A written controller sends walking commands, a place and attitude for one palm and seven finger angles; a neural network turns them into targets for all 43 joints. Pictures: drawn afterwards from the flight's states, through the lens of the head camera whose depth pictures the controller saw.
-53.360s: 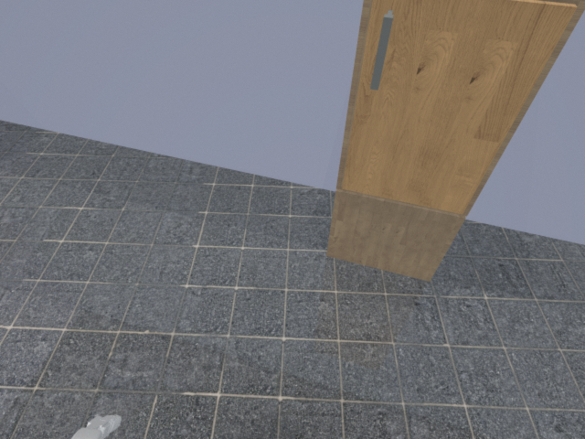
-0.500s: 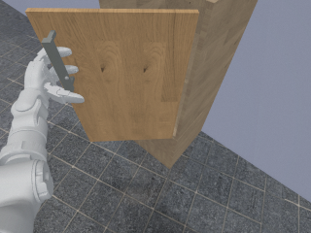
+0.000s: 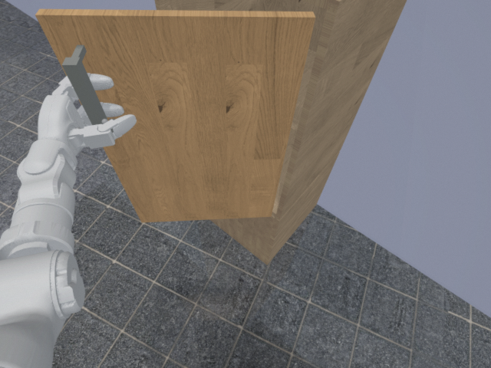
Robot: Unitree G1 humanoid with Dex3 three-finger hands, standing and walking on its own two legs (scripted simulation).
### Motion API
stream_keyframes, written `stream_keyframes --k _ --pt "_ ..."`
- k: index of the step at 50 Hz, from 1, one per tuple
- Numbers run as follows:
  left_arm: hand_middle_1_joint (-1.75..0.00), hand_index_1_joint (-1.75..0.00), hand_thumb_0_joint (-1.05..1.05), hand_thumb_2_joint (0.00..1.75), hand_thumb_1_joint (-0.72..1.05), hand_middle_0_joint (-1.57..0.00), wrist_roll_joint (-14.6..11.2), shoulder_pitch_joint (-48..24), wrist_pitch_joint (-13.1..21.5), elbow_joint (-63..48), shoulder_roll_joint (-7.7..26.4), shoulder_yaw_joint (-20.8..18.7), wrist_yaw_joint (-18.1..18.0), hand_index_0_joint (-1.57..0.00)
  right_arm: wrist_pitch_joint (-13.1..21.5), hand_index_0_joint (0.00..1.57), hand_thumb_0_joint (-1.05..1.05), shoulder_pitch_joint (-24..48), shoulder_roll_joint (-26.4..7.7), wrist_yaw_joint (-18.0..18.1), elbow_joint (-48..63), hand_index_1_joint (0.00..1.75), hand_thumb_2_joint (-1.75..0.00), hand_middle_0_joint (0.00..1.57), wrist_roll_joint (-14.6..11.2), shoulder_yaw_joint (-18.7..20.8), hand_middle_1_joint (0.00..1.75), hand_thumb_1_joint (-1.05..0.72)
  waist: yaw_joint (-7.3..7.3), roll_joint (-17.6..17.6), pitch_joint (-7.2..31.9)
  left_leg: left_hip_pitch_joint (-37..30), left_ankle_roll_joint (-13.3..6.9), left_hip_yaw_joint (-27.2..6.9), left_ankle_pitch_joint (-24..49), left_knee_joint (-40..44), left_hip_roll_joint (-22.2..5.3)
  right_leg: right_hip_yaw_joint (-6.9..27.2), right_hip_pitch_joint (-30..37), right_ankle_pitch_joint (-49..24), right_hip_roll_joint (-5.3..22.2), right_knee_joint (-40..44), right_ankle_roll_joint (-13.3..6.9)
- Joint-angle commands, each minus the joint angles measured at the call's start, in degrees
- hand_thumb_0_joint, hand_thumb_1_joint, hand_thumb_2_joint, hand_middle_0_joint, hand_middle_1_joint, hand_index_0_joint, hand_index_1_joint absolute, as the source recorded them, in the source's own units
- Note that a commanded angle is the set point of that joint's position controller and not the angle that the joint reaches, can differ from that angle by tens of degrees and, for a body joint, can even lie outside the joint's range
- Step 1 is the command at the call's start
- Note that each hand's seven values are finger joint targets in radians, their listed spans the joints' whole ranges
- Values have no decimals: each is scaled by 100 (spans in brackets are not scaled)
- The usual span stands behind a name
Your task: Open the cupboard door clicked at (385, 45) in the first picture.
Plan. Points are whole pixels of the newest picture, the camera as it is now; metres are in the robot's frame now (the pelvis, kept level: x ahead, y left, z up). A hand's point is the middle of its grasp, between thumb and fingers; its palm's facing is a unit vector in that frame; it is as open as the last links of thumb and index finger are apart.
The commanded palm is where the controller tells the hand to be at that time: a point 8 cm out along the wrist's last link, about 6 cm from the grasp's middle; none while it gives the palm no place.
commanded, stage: close the thumb around the handle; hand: left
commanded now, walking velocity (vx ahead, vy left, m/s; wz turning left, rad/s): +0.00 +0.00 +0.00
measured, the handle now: (95, 99) +0.52 +0.24 +0.14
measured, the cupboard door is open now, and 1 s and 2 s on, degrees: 44 70 86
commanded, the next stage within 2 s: pull the door open along its arc in 0.28 s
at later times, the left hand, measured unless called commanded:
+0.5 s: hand (105, 121) +0.47 +0.21 +0.14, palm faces +0.02 -1.00 -0.01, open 5.4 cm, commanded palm +0.43 +0.26 +0.14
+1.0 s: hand (126, 202) +0.32 +0.15 +0.14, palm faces +0.13 -0.99 +0.06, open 6.0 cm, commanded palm +0.25 +0.23 +0.14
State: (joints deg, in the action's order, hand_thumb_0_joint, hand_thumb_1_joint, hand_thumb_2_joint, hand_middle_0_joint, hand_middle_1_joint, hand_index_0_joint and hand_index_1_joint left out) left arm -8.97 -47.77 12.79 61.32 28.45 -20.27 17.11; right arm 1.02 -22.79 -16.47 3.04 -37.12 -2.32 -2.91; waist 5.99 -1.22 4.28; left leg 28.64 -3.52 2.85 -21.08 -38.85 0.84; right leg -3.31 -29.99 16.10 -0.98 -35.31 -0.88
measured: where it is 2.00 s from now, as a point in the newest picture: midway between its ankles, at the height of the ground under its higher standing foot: outside the picture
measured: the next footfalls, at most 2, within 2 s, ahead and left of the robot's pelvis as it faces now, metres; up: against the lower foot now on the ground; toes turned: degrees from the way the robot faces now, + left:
none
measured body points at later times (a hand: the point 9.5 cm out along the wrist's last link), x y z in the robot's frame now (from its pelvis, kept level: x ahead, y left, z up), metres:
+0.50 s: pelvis +0.00 -0.01 +0.00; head +0.06 +0.00 +0.45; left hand +0.46 +0.26 +0.14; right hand +0.05 -0.27 -0.11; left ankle -0.02 +0.07 -0.72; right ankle +0.01 -0.11 -0.72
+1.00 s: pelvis +0.01 -0.01 +0.01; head +0.00 -0.03 +0.46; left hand +0.30 +0.20 +0.14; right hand +0.19 -0.24 -0.07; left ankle -0.02 +0.07 -0.72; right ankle +0.01 -0.11 -0.72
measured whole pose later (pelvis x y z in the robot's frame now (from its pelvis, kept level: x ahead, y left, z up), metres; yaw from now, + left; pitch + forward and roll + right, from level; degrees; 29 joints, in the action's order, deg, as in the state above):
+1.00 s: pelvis +0.01 -0.01 +0.01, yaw -2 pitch +3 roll -1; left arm -13.9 1.0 -3.8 -3.0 8.2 -9.8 -0.2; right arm 2.2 -11.3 -13.1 0.3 -31.3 -3.0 -2.1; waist 0.1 -3.1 5.4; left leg 15.5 -2.6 4.5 -19.8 -31.8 0.7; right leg -1.3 -18.9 15.8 -1.5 -31.4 -1.4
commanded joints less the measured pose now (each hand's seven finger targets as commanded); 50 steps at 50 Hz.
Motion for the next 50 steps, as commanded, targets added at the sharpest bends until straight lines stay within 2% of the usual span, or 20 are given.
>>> stream_keyframes --k 1,4,7,9,12,14,16,19,20,23,29,31,35,37,41,42,43,45,47,50 --pt "-133 -133 0 83 73 -39 -86 -2849 337 -1227 1301 -65 3 -39 175 20 0 -424 -919 68 449 30 -90 20 -9 369 30 -90 68 -366 1883 -1254 239 -585 2314 425 -218 153 643 -1617 -69 205 -97" --pt "-135 -135 0 90 90 -40 -68 -2916 351 -1239 1292 -54 -16 -40 172 20 0 -444 -916 75 431 30 -90 20 -2 372 30 -90 67 -529 1929 -1379 262 -611 2426 393 -223 151 558 -1601 -70 189 -103" --pt "-135 -135 0 90 90 -40 -96 -2903 366 -1196 1073 77 -31 -40 189 20 0 -497 -910 58 415 30 -90 20 15 386 30 -90 114 -368 2030 -1484 246 -622 2529 344 -233 132 512 -1617 -82 186 -95" --pt "-135 -135 0 90 90 -40 -90 -2919 380 -1242 1230 -40 -28 -40 186 20 0 -494 -921 56 396 30 -90 20 20 394 30 -90 69 -404 2214 -1482 254 -607 2533 329 -220 167 625 -1705 -82 162 -90" --pt "-135 -135 0 90 90 -40 -119 -2979 396 -1273 1035 119 -11 -40 187 20 0 -487 -897 50 394 30 -90 20 10 393 30 -90 128 -336 2128 -1475 230 -596 2613 312 -223 147 607 -1764 -83 172 -85" --pt "-135 -135 0 90 90 -40 -119 -2913 378 -1199 1358 -136 -6 -40 174 20 0 -481 -932 57 368 30 -90 20 17 386 30 -90 88 -226 2148 -1315 211 -564 2432 330 -199 184 760 -1816 -78 176 -74" --pt "-135 -135 0 90 90 -40 -114 -2907 347 -1139 1198 18 33 -40 167 20 0 -450 -908 61 394 30 -90 20 -4 363 30 -90 108 -315 2016 -1227 190 -534 2337 361 -181 188 761 -1817 -64 191 -88" --pt "-135 -135 0 90 90 -40 -101 -2961 355 -1119 1417 -113 42 -40 150 20 0 -444 -919 80 383 30 -90 20 -5 360 30 -90 100 -305 1948 -1162 183 -549 2264 358 -178 194 762 -1780 -64 199 -88" --pt "-135 -135 0 90 90 -40 -82 -2660 346 -1025 1604 -284 62 -40 142 20 0 -449 -930 85 411 30 -90 20 -6 364 30 -90 -13 -332 1993 -1115 185 -532 2309 364 -171 208 866 -1826 -60 176 -105" --pt "-135 -135 0 90 90 -40 -156 -2346 399 -1509 1542 -282 110 -40 136 20 0 -364 -890 66 544 30 -90 20 -19 368 30 -90 -134 -583 2346 -1407 220 -525 2856 324 -186 211 1018 -2112 -61 129 -105" --pt "-135 -135 0 90 90 -40 -418 -1110 209 -2418 1415 -407 215 -40 135 20 0 -123 -864 14 854 30 -90 20 -74 402 30 -90 -390 -272 2432 -1428 183 -420 3237 413 -219 239 1542 -2553 -68 157 -88" --pt "-135 -135 0 90 90 -40 -494 -552 64 -2723 1261 -391 223 -40 144 20 0 14 -827 2 962 30 -90 20 -107 404 30 -90 -468 -113 2208 -1320 154 -368 3179 485 -225 226 1651 -2598 -58 196 -89" --pt "-135 -135 0 90 90 -40 -596 506 -169 -3876 1096 -443 162 -40 212 20 0 328 -737 -40 1193 30 -90 20 -134 406 30 -90 -661 -364 2105 -1515 198 -338 3524 601 -230 224 1854 -2744 -30 235 -99" --pt "-135 -135 0 90 90 -40 -672 1390 -316 -4401 1015 -531 90 -40 253 20 0 471 -704 -77 1310 30 -90 20 -135 403 30 -90 -804 -268 2066 -1540 207 -305 3686 656 -242 210 2062 -2870 -7 258 -105" --pt "-135 -135 0 90 90 -40 -824 2700 -686 -5635 436 -378 -65 -40 372 20 0 953 -571 -123 1511 30 -90 20 -178 370 30 -90 -901 -134 1706 -1580 255 -253 3411 852 -241 148 2166 -2799 6 349 -93" --pt "-135 -135 0 90 90 -40 -970 2641 -792 -6212 436 -875 -699 -40 413 20 0 1228 -414 -146 1573 30 -90 20 -180 361 30 -90 -1222 -113 1626 -1416 268 -262 3209 867 -181 96 2131 -2539 0 426 -84" --pt "-135 -135 0 90 90 -40 -939 2934 -942 -6515 -159 -545 -1111 -40 470 20 0 1382 -355 -180 1528 30 -90 20 -146 347 30 -90 -1148 -163 1453 -1470 322 -259 3090 952 -188 61 2072 -2414 -3 443 -83" --pt "-135 -135 0 90 90 -40 -839 3822 -1121 -7134 -614 -357 -1664 -40 511 20 0 1498 -305 -248 1464 30 -90 20 -121 351 30 -90 -1153 -149 1248 -1473 415 -275 2959 1024 -207 0 2037 -2205 -8 464 -92" --pt "-135 -135 0 90 90 -40 -590 4366 -1282 -7760 -714 -241 -2154 -40 444 20 0 1602 -264 -271 1411 30 -90 20 -70 359 30 -90 -1145 77 1216 -1480 377 -242 2853 1030 -209 8 2178 -2186 5 490 -92" --pt "-135 -135 0 90 90 -40 -303 5002 -1605 -8761 -1054 50 -2806 -40 289 20 0 1866 -110 -263 1448 30 -90 20 4 313 30 -90 -1174 69 1202 -1507 363 -168 2569 1115 -160 96 2482 -2266 48 558 -105"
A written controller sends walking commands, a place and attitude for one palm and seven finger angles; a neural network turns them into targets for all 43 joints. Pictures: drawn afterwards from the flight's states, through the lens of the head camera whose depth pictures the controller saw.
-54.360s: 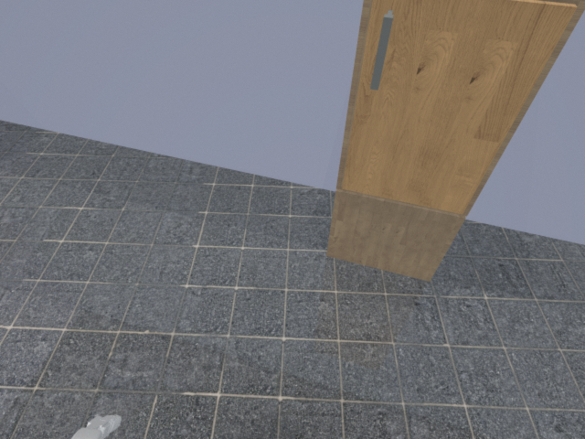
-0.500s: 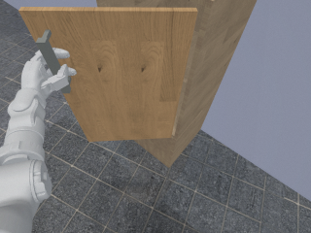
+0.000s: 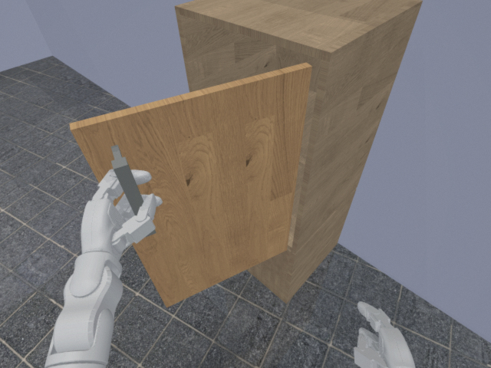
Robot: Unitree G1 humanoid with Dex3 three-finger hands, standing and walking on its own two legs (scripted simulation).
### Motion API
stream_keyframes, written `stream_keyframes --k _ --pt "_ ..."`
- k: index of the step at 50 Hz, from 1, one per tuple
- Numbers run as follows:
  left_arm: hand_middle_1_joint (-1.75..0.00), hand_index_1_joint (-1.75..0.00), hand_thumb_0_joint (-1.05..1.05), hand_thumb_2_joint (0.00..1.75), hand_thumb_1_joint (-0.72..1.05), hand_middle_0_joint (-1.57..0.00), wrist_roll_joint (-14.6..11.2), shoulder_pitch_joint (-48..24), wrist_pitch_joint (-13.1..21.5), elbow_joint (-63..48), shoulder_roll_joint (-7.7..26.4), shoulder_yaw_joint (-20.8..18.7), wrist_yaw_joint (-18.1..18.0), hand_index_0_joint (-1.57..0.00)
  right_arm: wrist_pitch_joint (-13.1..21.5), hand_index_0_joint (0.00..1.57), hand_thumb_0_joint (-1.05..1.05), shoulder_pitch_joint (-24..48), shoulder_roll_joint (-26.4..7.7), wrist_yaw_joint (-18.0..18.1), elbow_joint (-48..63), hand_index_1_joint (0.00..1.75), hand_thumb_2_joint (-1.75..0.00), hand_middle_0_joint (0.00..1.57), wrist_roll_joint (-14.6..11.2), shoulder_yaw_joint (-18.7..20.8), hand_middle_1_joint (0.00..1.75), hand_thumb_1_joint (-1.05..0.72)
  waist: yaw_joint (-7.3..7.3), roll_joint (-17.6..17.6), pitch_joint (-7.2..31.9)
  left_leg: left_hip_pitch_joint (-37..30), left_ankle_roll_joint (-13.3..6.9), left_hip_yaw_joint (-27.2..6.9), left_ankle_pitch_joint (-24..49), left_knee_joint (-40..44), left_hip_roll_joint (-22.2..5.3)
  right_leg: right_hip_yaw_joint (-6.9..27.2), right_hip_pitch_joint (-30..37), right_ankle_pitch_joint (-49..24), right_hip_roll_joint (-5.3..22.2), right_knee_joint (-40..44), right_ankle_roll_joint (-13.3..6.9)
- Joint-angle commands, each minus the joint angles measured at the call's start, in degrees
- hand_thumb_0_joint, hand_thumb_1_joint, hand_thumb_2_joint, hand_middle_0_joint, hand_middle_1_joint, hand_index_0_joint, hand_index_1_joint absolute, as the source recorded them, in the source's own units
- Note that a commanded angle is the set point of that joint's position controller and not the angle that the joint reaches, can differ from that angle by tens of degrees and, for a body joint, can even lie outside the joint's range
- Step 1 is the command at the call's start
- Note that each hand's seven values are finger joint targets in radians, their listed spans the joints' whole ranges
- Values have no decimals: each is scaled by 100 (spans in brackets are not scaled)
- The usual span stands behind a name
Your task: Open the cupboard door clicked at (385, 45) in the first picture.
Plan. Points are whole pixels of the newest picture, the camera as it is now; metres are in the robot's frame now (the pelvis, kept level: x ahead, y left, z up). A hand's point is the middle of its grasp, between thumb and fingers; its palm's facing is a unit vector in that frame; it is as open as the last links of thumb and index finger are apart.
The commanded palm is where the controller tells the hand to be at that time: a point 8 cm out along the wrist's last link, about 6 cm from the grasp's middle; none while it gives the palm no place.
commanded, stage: pull the door open along its arc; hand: left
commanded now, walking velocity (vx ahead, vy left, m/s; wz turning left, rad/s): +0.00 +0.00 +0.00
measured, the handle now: (133, 193) +0.35 +0.20 +0.13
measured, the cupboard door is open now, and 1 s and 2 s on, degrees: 70 86 87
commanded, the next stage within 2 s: open thumb and fingers to let go in 0.36 s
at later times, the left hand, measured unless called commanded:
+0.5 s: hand (197, 258) +0.24 +0.08 +0.13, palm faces +0.45 -0.89 +0.01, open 6.1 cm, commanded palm +0.19 +0.13 +0.13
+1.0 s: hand (187, 253) +0.24 +0.09 +0.14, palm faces +0.40 -0.92 +0.02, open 12.8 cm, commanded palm +0.20 +0.14 +0.13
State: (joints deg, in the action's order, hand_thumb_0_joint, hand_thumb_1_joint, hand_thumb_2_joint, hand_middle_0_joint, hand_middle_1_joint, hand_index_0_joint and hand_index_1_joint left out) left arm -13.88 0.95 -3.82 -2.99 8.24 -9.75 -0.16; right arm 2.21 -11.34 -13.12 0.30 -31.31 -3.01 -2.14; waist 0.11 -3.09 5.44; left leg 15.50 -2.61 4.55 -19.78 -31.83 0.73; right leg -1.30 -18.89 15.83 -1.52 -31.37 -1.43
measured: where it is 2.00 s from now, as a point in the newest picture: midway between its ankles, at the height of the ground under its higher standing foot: outside the picture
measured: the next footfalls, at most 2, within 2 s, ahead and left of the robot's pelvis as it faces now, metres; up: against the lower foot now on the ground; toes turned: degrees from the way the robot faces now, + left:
none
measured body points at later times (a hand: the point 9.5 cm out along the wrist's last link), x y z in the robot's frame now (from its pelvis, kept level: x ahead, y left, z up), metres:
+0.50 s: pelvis -0.01 -0.05 +0.00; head -0.03 -0.09 +0.45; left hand +0.21 +0.13 +0.14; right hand +0.19 -0.25 -0.10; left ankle -0.04 +0.08 -0.73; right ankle +0.00 -0.10 -0.73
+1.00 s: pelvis -0.03 -0.03 +0.01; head -0.06 -0.06 +0.45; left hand +0.21 +0.14 +0.14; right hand +0.19 -0.22 -0.08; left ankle -0.04 +0.08 -0.73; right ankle +0.00 -0.10 -0.73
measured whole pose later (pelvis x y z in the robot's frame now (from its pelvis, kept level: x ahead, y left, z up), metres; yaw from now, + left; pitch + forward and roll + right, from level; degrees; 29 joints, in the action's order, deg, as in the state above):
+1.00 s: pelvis -0.03 -0.03 +0.01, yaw +4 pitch -5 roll +0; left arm -2.9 5.6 -9.3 -10.8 -1.4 7.3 -23.3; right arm -2.3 -6.9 -11.2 3.4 -36.3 1.0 -3.2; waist -2.2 -4.0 0.3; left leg 7.7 -0.2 -0.8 -15.8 -28.4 0.1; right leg -5.8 -8.9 12.8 -2.4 -26.3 -4.0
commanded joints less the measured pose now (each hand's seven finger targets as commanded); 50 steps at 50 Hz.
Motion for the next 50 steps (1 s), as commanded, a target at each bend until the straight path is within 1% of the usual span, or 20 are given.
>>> stream_keyframes --k 1,3,6,8,11,14,19,21,23,26,27,31,33,35,37,40,43,45,47,50 --pt "-135 -135 0 90 90 -40 276 356 -50 -2563 863 -899 -1269 -40 99 20 0 785 -402 16 869 30 -90 20 97 213 30 -90 -583 268 1033 -200 284 -337 2368 454 -144 -107 1427 -2187 110 194 -58" --pt "-135 -135 0 90 90 -40 423 520 -255 -2734 661 -645 -1606 -40 -50 20 0 977 -376 50 846 30 -90 20 160 160 30 -90 -514 459 716 -167 228 -355 2042 479 -133 -27 1392 -1973 126 355 -39" --pt "-135 -135 0 90 90 -40 591 544 -467 -3022 345 -296 -2005 -40 -248 20 0 1140 -268 88 803 30 -90 20 230 92 30 -90 -527 191 571 -263 236 -348 1982 516 -88 52 1515 -1931 134 454 -81" --pt "-135 -135 0 90 90 -40 750 724 -582 -3030 167 -34 -2209 -40 -359 20 0 1235 -233 96 781 30 -90 20 266 59 30 -90 -513 160 369 -273 212 -366 1855 506 -78 98 1450 -1783 148 559 -93" --pt "-135 -135 0 90 90 -40 1002 926 -673 -3248 -55 286 -2483 -40 -461 20 0 1301 -189 70 791 30 -90 20 345 48 30 -90 -523 157 375 -324 189 -379 1936 457 -60 186 1528 -1945 179 573 -106" --pt "-135 -135 0 90 90 -40 1112 1038 -629 -3308 -157 493 -2536 -40 -523 20 0 1335 -194 82 778 30 -90 20 383 56 30 -90 -456 515 384 -320 143 -412 1790 403 -60 330 1550 -1878 222 673 -72" --pt "-135 -135 0 90 90 -40 1253 783 -433 -3419 -861 1513 -2507 -40 -390 20 0 1393 -198 63 789 30 -90 20 434 88 30 -90 -265 521 265 -420 106 -478 1587 232 -48 395 1282 -1767 339 718 21" --pt "-135 -135 0 90 90 -40 1341 626 -341 -3477 -1035 1834 -2530 -40 -304 20 0 1358 -198 71 785 30 -90 20 458 103 30 -90 -202 696 352 -437 92 -514 1533 145 -21 474 1296 -1913 424 733 104" --pt "-135 -135 0 90 90 -40 1419 -218 -273 -3308 -728 1643 -2623 -40 -252 20 0 1353 -236 152 702 30 -90 20 469 114 30 -90 -107 776 335 -462 68 -542 1347 125 18 548 1173 -1513 456 853 122" --pt "-133 -133 0 81 69 -38 1459 -295 -205 -2867 -550 1379 -2605 -38 -227 20 0 1369 -171 275 625 30 -90 20 489 88 30 -90 -223 941 301 -338 59 -549 1073 121 92 880 1282 -930 609 1188 174" --pt "-132 -132 0 78 62 -38 1453 -343 -180 -2767 -471 1306 -2573 -38 -239 20 0 1396 -161 302 570 30 -90 20 462 100 30 -90 -253 822 294 -379 62 -563 1069 161 88 928 1309 -824 607 1253 132" --pt "-129 -129 0 66 34 -36 1115 -438 -118 -2474 -576 1229 -2335 -36 -199 20 0 1455 -140 385 505 30 -90 20 423 56 30 -90 -287 769 265 -387 89 -556 984 281 77 920 1449 -784 659 1374 196" --pt "-127 -127 0 60 20 -35 1023 -666 -102 -2330 -694 1349 -2229 -35 -155 20 0 1462 -155 399 459 30 -90 20 394 51 30 -90 -224 653 117 -469 88 -562 933 337 58 857 1306 -558 645 1455 183" --pt "-126 -126 0 54 6 -34 993 -649 -73 -2327 -548 1153 -2227 -34 -112 20 0 1450 -162 407 455 30 -90 20 394 63 30 -90 -300 683 225 -491 90 -575 963 396 54 813 1398 -575 621 1418 182" --pt "-124 -124 0 48 -8 -33 1034 -615 -91 -2217 -592 1215 -2219 -33 -104 20 0 1440 -167 397 432 30 -90 20 406 64 30 -90 -309 557 199 -549 88 -564 996 437 59 731 1352 -603 600 1398 160" --pt "-122 -122 0 39 -29 -32 1038 -665 -96 -2200 -559 1158 -2249 -32 -89 20 0 1436 -168 373 470 30 -90 20 398 59 30 -90 -316 816 163 -503 85 -553 946 479 48 704 1348 -454 583 1430 175" --pt "-120 -120 0 30 -50 -30 1116 -870 -132 -2202 -713 1363 -2309 -30 -100 20 0 1498 -151 352 474 30 -90 20 398 61 30 -90 -289 600 66 -592 72 -531 907 497 52 644 1198 -156 559 1489 117" --pt "-120 -120 0 30 -50 -30 1156 -910 -142 -2177 -751 1384 -2354 -30 -91 20 0 1473 -150 339 492 30 -90 20 411 61 30 -90 -305 742 85 -633 66 -547 946 529 48 541 1186 -160 508 1435 93" --pt "-110 -110 0 30 -50 -28 1200 -947 -196 -2047 -733 1385 -2403 -28 -138 20 0 1500 -157 335 466 30 -90 20 411 53 30 -90 -330 598 24 -655 75 -543 899 571 51 457 1123 -52 472 1432 56" --pt "-95 -95 0 30 -50 -26 1278 -1241 -238 -2013 -900 1584 -2495 -26 -165 20 0 1523 -128 319 491 30 -90 20 410 33 30 -90 -288 666 1 -666 79 -570 792 614 53 356 1041 221 442 1434 22"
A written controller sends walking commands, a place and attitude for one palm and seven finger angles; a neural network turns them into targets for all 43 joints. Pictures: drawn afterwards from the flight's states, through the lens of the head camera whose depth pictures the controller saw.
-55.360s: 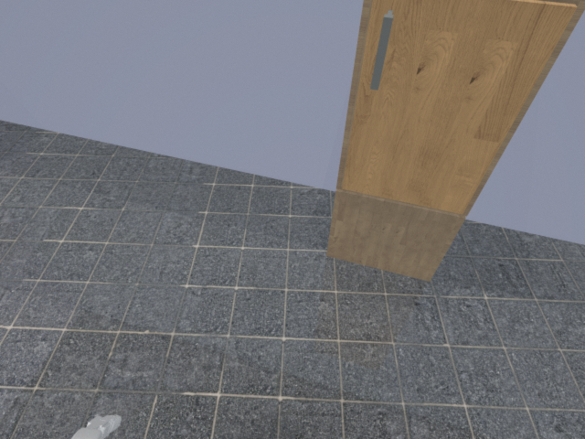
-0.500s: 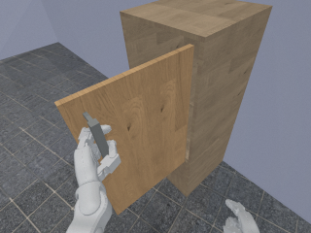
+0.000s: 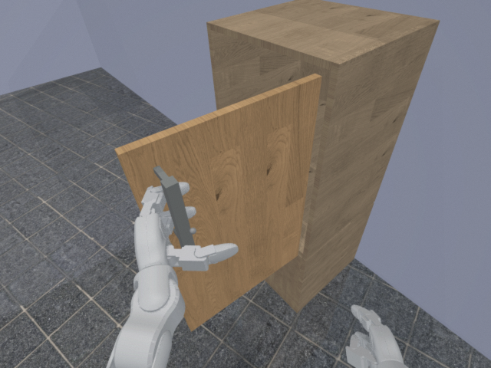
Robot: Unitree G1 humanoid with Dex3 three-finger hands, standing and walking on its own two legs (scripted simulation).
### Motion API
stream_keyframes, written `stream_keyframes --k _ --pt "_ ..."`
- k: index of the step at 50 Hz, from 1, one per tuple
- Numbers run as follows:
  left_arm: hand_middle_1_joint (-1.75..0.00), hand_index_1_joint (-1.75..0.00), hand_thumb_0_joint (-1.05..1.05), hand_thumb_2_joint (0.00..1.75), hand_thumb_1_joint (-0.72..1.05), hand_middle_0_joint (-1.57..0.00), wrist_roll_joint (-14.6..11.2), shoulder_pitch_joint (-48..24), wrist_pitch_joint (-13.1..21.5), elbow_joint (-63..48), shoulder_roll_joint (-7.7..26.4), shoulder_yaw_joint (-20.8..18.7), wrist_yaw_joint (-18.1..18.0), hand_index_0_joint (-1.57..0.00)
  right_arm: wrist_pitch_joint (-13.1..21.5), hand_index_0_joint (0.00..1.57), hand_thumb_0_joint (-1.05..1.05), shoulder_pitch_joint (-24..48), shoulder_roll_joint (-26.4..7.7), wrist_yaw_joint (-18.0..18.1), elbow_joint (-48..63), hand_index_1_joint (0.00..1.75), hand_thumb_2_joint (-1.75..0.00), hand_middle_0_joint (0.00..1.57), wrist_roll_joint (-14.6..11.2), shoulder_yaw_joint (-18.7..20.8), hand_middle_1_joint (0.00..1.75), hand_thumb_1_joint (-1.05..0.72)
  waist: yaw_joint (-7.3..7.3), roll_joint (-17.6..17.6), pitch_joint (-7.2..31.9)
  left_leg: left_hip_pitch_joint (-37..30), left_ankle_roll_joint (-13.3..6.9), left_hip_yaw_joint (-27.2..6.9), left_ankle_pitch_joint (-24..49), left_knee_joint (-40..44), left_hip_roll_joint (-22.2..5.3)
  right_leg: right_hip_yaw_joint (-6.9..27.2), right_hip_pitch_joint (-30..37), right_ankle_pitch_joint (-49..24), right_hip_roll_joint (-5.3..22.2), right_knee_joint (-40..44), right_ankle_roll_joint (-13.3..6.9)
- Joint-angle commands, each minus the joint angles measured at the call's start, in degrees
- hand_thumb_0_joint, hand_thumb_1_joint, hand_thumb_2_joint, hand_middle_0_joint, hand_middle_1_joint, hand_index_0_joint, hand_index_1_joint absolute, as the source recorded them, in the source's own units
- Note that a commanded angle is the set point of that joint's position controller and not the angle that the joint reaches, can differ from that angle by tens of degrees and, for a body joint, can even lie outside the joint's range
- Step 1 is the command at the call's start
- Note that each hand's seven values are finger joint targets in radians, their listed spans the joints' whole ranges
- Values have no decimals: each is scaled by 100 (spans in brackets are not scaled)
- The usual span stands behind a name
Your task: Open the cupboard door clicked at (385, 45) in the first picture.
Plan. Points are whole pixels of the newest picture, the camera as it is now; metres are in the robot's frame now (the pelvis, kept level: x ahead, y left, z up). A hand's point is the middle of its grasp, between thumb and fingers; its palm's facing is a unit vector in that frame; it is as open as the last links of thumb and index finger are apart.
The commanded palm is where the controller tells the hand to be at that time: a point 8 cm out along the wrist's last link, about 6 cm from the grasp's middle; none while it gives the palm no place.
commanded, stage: open thumb and fingers to let go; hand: left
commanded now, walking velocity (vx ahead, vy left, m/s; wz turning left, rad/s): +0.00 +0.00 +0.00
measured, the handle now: (174, 212) +0.32 +0.15 +0.13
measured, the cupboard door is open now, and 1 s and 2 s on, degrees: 86 87 86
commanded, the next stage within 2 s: slide the hand sideways off the handle in 0.28 s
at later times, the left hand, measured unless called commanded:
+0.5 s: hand (184, 236) +0.27 +0.12 +0.13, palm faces +0.09 -0.99 -0.08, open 15.4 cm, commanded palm +0.24 +0.16 +0.12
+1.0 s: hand (163, 268) +0.22 +0.14 +0.12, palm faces -0.04 -1.00 -0.05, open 16.3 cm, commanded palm +0.19 +0.20 +0.12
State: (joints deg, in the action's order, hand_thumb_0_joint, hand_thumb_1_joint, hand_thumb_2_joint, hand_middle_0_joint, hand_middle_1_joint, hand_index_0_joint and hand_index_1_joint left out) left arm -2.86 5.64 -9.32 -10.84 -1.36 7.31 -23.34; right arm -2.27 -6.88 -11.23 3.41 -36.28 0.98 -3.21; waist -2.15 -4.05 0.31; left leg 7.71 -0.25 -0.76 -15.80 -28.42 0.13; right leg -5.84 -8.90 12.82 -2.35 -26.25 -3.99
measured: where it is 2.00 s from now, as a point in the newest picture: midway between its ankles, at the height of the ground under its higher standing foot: outside the picture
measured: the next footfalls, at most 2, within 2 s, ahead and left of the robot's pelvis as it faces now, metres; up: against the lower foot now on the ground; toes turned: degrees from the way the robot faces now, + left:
none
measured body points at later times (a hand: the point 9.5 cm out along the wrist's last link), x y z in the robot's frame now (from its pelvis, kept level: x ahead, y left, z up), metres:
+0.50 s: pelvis +0.00 +0.05 +0.00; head -0.03 +0.04 +0.44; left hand +0.26 +0.18 +0.13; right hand +0.20 -0.14 -0.09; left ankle +0.00 +0.12 -0.74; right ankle +0.03 -0.07 -0.74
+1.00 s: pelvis +0.01 +0.03 -0.01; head -0.03 +0.02 +0.44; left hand +0.22 +0.19 +0.12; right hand +0.20 -0.17 -0.07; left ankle +0.00 +0.12 -0.74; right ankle +0.03 -0.07 -0.74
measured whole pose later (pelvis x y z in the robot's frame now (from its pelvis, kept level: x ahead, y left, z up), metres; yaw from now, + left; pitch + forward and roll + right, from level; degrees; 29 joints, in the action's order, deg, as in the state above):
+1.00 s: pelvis +0.01 +0.03 -0.01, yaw -2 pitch -4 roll -1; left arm -6.5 21.7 -9.1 -26.1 9.1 5.6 -0.3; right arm -1.9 -11.4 -11.6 1.0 -28.9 -1.3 -5.0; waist -2.3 -2.2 1.2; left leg 9.9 -2.7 1.8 -18.8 -32.5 1.9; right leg -3.3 -12.3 15.5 -0.5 -31.5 -1.5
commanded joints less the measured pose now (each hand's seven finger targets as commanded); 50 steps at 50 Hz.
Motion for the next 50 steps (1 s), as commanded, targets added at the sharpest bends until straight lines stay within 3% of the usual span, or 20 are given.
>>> stream_keyframes --k 1,7,13,19,20,21,23,25,27,29,31,32,33,36,38,42,43,46,47,50 --pt "-90 -90 0 30 -50 -25 217 -1799 301 -1287 2 -51 -211 -25 277 20 0 1104 -316 -3 990 30 -90 20 13 147 30 -90 -48 606 565 60 -154 -28 435 266 110 780 20 455 517 887 260" --pt "-60 -60 0 30 -50 -20 383 -1820 164 -1137 -267 230 -399 -20 120 20 0 1074 -320 -87 996 30 -90 20 17 144 30 -90 -78 471 627 81 -75 -141 628 394 51 457 67 26 398 529 152" --pt "-30 -30 0 30 -50 -15 501 -1907 51 -1230 -514 479 -557 -15 -10 20 0 1091 -320 -176 1030 30 -90 20 28 159 30 -90 -65 689 754 74 15 -219 871 425 -42 266 27 -221 314 238 117" --pt "-30 -30 0 30 -50 -15 539 -1983 -99 -1270 -753 722 -641 -15 -103 20 0 1181 -292 -261 996 30 -90 20 19 147 30 -90 -80 380 742 122 150 -296 924 402 -69 160 -89 -216 266 16 56" --pt "-30 -30 0 30 -50 -15 950 -1865 124 -1179 -395 1758 564 -15 -170 20 0 693 -516 -282 933 30 -90 20 18 150 30 -90 471 729 512 -176 93 -349 1105 383 -103 348 -375 -479 258 -39 90" --pt "-30 -30 0 30 -50 -15 725 -2079 325 -1378 40 1268 1165 -15 -175 20 0 635 -463 -199 1141 30 -90 20 -78 189 30 -90 302 564 823 -186 62 -297 1102 368 -97 325 -250 -574 259 -61 79" --pt "-30 -30 0 30 -50 -15 584 -2356 530 -1423 373 1145 1796 -15 -162 20 0 624 -469 -72 1240 30 -90 20 -120 131 30 -90 246 257 872 -251 86 -334 963 394 -82 332 -300 -466 259 -125 59" --pt "-30 -30 0 30 -50 -15 283 -2334 580 -1324 328 1192 2391 -15 -27 20 0 595 -481 -14 1345 30 -90 20 -179 78 30 -90 288 374 817 -235 66 -414 849 410 -76 261 -339 -366 243 -143 65" --pt "-30 -30 0 30 -50 -15 -182 -2060 443 -1216 59 1098 2634 -15 97 20 0 703 -468 15 1430 30 -90 20 -248 26 30 -90 230 420 619 -92 132 -539 579 515 -131 158 -426 -147 201 -172 89" --pt "-30 -30 0 30 -50 -15 -552 -1844 287 -1248 189 596 2603 -15 228 20 0 773 -505 31 1424 30 -90 20 -280 17 30 -90 118 576 540 111 177 -615 228 603 -148 76 -423 37 181 -177 130" --pt "-30 -30 0 30 -50 -15 -624 -1588 153 -1443 286 340 2457 -15 312 20 0 816 -507 -7 1460 30 -90 20 -273 23 30 -90 11 542 608 205 202 -612 181 628 -136 59 -383 58 186 -213 142" --pt "-30 -30 0 30 -50 -15 -559 -1469 144 -1499 420 219 2344 -15 323 20 0 800 -517 -57 1439 30 -90 20 -270 29 30 -90 -38 245 571 236 255 -586 178 650 -126 80 -352 56 196 -249 115" --pt "-30 -30 0 30 -50 -15 -478 -1282 153 -1699 370 242 2243 -15 339 20 0 780 -483 -113 1502 30 -90 20 -250 35 30 -90 -75 209 639 229 277 -557 401 626 -126 72 -312 -53 201 -266 104" --pt "-30 -30 0 30 -50 -15 -282 -622 186 -2019 551 138 2085 -15 321 20 0 671 -506 -238 1580 30 -90 20 -232 82 30 -90 -107 459 723 256 282 -424 864 519 -175 96 -196 -251 178 -268 85" --pt "-30 -30 0 30 -50 -15 -209 -297 232 -2241 644 94 2052 -15 301 20 0 655 -503 -290 1667 30 -90 20 -216 93 30 -90 -145 442 741 269 265 -358 1010 484 -186 122 -144 -336 171 -276 78" --pt "-30 -30 0 30 -50 -15 -196 361 248 -2493 1050 -364 2028 -15 247 20 0 650 -517 -293 1732 30 -90 20 -205 94 30 -90 -203 417 542 438 175 -226 981 429 -176 180 -82 -392 149 -216 69" --pt "-30 -30 0 30 -50 -15 -220 362 284 -2714 1030 -334 2059 -15 250 20 0 660 -522 -290 1776 30 -90 20 -216 87 30 -90 -163 250 578 412 154 -182 930 421 -161 213 -83 -379 157 -195 74" --pt "-30 -30 0 30 -50 -15 -321 568 393 -2992 1094 -402 2187 -15 333 20 0 604 -531 -231 1819 30 -90 20 -228 86 30 -90 -87 308 514 422 42 -137 770 335 -133 235 -148 -334 144 -126 116" --pt "-30 -30 0 30 -50 -15 -348 619 441 -3011 1238 -550 2218 -15 380 20 0 569 -543 -207 1783 30 -90 20 -240 101 30 -90 -76 130 491 408 33 -126 754 311 -137 255 -166 -313 140 -103 105" --pt "-30 -30 0 30 -50 -15 -533 707 564 -2963 1324 -684 2411 -15 546 20 0 467 -574 -117 1718 30 -90 20 -255 97 30 -90 28 356 396 445 -59 -110 536 217 -98 286 -294 -197 143 21 173"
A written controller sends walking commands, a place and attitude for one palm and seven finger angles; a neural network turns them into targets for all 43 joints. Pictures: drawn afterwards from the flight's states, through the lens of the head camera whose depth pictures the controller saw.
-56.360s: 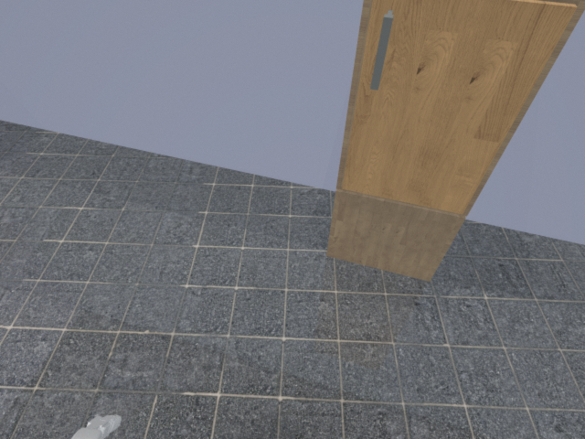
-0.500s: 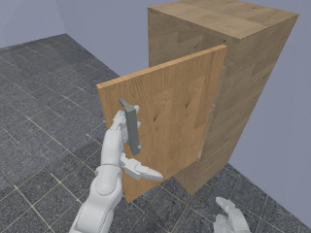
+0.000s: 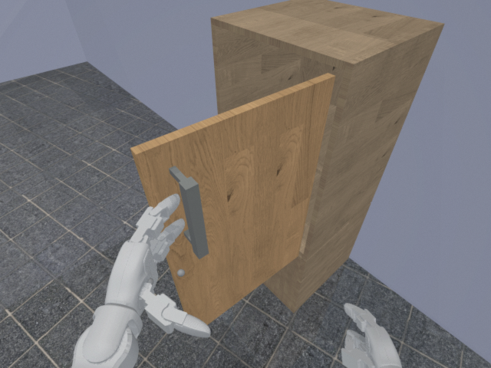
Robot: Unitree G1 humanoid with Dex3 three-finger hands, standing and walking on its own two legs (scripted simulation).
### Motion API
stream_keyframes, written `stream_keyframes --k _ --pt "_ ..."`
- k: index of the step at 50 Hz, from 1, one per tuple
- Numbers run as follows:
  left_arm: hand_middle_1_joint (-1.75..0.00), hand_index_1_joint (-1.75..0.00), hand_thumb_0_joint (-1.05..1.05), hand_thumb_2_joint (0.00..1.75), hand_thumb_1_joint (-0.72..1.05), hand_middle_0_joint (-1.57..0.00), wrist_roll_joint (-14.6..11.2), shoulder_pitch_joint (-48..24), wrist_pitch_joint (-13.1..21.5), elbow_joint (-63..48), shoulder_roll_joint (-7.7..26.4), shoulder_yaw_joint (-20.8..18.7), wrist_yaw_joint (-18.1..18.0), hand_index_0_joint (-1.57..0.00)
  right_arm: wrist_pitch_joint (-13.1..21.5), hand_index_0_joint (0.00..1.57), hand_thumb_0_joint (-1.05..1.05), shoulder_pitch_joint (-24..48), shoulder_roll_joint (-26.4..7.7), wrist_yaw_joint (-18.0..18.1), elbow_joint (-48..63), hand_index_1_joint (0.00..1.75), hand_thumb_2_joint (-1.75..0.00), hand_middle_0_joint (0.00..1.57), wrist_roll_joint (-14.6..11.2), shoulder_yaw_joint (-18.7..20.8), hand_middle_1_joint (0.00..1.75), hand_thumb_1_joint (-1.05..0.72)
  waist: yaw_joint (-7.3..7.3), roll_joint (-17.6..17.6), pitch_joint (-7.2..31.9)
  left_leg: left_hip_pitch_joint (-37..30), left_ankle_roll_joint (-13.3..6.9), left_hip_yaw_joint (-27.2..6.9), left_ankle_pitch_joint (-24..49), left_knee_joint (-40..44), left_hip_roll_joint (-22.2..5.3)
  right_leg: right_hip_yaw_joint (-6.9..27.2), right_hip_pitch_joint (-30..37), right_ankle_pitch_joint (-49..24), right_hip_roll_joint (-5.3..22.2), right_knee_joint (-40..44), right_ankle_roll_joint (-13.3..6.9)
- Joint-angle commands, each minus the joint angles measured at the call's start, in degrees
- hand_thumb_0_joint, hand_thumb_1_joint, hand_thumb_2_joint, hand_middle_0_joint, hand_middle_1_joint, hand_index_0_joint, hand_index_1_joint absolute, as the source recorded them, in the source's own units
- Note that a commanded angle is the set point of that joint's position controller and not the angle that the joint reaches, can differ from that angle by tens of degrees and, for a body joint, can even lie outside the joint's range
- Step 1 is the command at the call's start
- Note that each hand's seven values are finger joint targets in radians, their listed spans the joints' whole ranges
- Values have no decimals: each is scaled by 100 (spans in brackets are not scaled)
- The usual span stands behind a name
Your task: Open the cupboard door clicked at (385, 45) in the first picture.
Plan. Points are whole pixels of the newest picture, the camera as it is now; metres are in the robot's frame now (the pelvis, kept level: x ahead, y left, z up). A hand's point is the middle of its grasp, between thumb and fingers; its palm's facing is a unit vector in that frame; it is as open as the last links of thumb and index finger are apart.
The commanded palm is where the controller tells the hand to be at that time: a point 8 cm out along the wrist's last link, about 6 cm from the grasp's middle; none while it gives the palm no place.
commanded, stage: slide the hand sideways off the handle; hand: left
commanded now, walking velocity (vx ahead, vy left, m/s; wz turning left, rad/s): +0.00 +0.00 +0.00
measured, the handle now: (189, 214) +0.31 +0.12 +0.13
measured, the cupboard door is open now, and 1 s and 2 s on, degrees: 87 86 86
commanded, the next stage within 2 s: draw the hand back to the body in 0.58 s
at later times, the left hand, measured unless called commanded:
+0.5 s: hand (131, 289) +0.18 +0.17 +0.12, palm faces +0.09 -0.99 -0.11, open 16.2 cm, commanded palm +0.14 +0.23 +0.13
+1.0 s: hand (103, 289) +0.18 +0.20 +0.13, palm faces +0.03 -1.00 -0.08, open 16.3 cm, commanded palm +0.13 +0.25 +0.14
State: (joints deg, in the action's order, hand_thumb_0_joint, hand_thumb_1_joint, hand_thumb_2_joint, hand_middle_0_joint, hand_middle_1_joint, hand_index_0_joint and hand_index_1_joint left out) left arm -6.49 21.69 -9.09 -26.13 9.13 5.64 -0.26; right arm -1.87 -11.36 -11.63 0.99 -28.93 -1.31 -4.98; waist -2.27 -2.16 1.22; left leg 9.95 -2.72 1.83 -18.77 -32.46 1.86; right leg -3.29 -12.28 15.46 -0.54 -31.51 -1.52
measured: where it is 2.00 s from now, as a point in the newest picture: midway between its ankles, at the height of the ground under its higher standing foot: outside the picture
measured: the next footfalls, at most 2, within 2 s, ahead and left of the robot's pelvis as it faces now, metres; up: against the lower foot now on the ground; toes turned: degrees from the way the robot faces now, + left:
none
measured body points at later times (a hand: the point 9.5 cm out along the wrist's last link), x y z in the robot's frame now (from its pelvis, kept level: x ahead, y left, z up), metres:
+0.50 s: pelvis +0.01 -0.04 +0.00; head -0.02 -0.06 +0.45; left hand +0.17 +0.22 +0.13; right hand +0.20 -0.26 -0.07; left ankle -0.01 +0.08 -0.73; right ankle +0.02 -0.10 -0.73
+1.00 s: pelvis +0.01 +0.01 +0.00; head -0.02 +0.00 +0.45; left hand +0.17 +0.25 +0.14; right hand +0.22 -0.18 -0.05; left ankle -0.01 +0.09 -0.73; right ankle +0.02 -0.10 -0.73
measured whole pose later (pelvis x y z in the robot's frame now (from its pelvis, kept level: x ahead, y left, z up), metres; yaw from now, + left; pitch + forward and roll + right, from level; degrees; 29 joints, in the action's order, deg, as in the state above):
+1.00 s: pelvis +0.01 +0.01 +0.00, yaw +2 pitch -2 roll -2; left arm -16.8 29.7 -2.3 -26.4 15.1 -11.8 14.9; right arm 16.0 -12.9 -12.8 2.9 -33.1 -2.6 -5.0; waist -3.4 -3.2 3.1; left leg 12.8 -3.5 0.2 -20.3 -35.1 2.2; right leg -4.8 -13.3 16.1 -0.2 -31.4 -0.6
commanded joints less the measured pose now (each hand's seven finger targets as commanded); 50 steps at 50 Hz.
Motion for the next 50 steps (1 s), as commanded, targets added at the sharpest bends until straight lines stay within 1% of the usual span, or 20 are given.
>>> stream_keyframes --k 1,3,5,7,10,13,14,15,17,21,26,30,33,34,37,39,42,45,49,50 --pt "-30 -30 0 30 -50 -15 -233 -924 589 -1485 309 -575 162 -15 578 20 0 890 -544 155 973 30 -90 20 -21 278 30 -90 48 228 392 202 152 -356 817 576 -239 79 78 -475 -25 593 -55" --pt "-30 -30 0 30 -50 -15 -308 -751 665 -1322 348 -653 285 -15 696 20 0 835 -562 193 921 30 -90 20 -33 280 30 -90 70 213 292 261 127 -356 712 538 -214 112 19 -351 -5 654 -41" --pt "-30 -30 0 30 -50 -15 -392 -691 730 -1194 605 -976 397 -15 797 20 0 777 -590 243 856 30 -90 20 -37 300 30 -90 55 347 302 336 102 -338 667 469 -193 196 56 -275 18 726 -23" --pt "-30 -30 0 30 -50 -15 -461 -459 790 -1144 810 -1249 500 -15 892 20 0 736 -598 266 811 30 -90 20 -33 324 30 -90 -12 188 437 335 90 -301 815 390 -166 285 195 -440 58 735 -33" --pt "-30 -30 0 30 -50 -15 -626 -183 876 -1116 930 -1534 691 -15 989 20 0 711 -611 270 808 30 -90 20 -42 325 30 -90 -58 259 546 469 94 -275 969 334 -148 368 381 -740 97 679 5" --pt "-30 -30 0 30 -50 -15 -805 22 933 -949 1102 -1861 853 -15 1081 20 0 697 -635 272 754 30 -90 20 -59 329 30 -90 -71 134 372 586 104 -262 1003 227 -146 498 340 -842 147 734 36" --pt "-30 -30 0 30 -50 -15 -880 16 969 -974 1186 -2030 889 -15 1121 20 0 683 -639 275 742 30 -90 20 -56 339 30 -90 -84 156 417 616 110 -276 1009 196 -141 565 402 -889 176 746 62" --pt "-30 -30 0 30 -50 -15 -950 185 984 -834 1320 -2260 931 -15 1147 20 0 658 -655 290 717 30 -90 20 -60 352 30 -90 -99 445 382 708 112 -289 983 128 -148 666 426 -923 210 785 115" --pt "-30 -30 0 30 -50 -15 -1075 336 1052 -663 1477 -2561 1029 -15 1182 20 0 681 -662 295 654 30 -90 20 -70 387 30 -90 -128 485 390 775 134 -294 943 -18 -143 886 459 -942 323 871 179" --pt "-30 -30 0 30 -50 -15 -1262 476 1218 -713 1517 -2746 1254 -15 1354 20 0 674 -696 293 661 30 -90 20 -116 411 30 -90 -113 178 442 771 159 -291 896 -91 -131 946 353 -873 359 875 220" --pt "-30 -30 0 30 -50 -15 -1419 388 1469 -573 1581 -2739 1605 -15 1686 20 0 613 -794 345 611 30 -90 20 -166 454 30 -90 -12 327 393 817 131 -375 727 -189 -144 1010 127 -488 384 956 294" --pt "-30 -30 0 30 -50 -15 -1468 -76 1678 -637 1400 -2321 1879 -15 2048 20 0 604 -871 389 521 30 -90 20 -189 447 30 -90 98 62 304 676 88 -442 692 -175 -139 855 -119 -178 329 937 213" --pt "-30 -30 0 30 -50 -15 -1434 -74 1720 -608 1419 -2290 1864 -15 2247 20 0 594 -896 386 440 30 -90 20 -181 450 30 -90 48 -1 298 629 70 -480 702 -58 -141 637 -176 -45 223 837 105" --pt "-30 -30 0 30 -50 -15 -1397 -10 1721 -630 1382 -2249 1832 -15 2299 20 0 583 -874 379 463 30 -90 20 -174 440 30 -90 14 123 346 645 66 -498 694 3 -133 536 -157 4 190 785 91" --pt "-30 -30 0 30 -50 -15 -1224 118 1631 -753 1607 -2458 1632 -15 2356 20 0 622 -856 338 421 30 -90 20 -160 443 30 -90 -126 -85 470 571 88 -510 903 169 -142 257 0 -408 97 561 6" --pt "-30 -30 0 30 -50 -15 -1163 276 1510 -889 1346 -2271 1541 -15 2344 20 0 639 -781 300 492 30 -90 20 -157 393 30 -90 -155 -151 407 536 124 -524 938 350 -142 19 -17 -564 21 429 -5" --pt "-30 -30 0 30 -50 -15 -1173 462 1295 -900 1417 -2462 1447 -15 2273 20 0 685 -766 272 475 30 -90 20 -146 389 30 -90 -228 -111 497 505 199 -539 1207 426 -168 -82 144 -894 -35 362 -34" --pt "-30 -30 0 30 -50 -15 -1157 462 1090 -1148 1225 -2242 1489 -15 2168 20 0 680 -770 250 549 30 -90 20 -165 364 30 -90 -170 -237 392 425 269 -522 1308 484 -190 -145 52 -980 -63 349 -20" --pt "-30 -30 0 30 -50 -15 -1112 264 941 -1479 1091 -1949 1509 -15 2139 20 0 673 -827 227 593 30 -90 20 -155 342 30 -90 -85 -211 311 360 326 -633 1231 557 -236 -204 -75 -791 -99 340 -11" --pt "-30 -30 0 30 -50 -15 -1094 238 933 -1552 1168 -2018 1483 -15 2138 20 0 655 -826 233 598 30 -90 20 -154 348 30 -90 -99 -95 356 341 341 -674 1244 572 -251 -225 -82 -771 -109 326 -8"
